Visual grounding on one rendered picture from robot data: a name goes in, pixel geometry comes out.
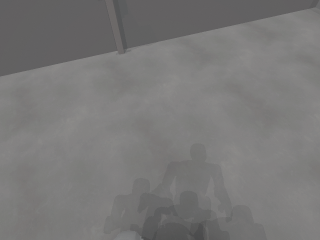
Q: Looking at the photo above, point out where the panel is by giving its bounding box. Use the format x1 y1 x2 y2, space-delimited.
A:
105 0 124 55

